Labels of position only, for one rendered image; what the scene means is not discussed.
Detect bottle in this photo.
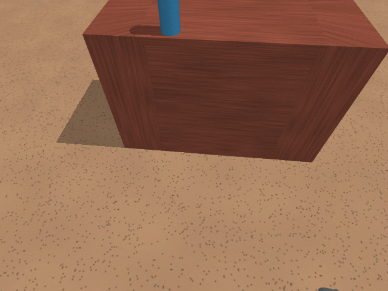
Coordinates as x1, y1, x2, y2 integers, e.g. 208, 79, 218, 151
158, 0, 181, 36

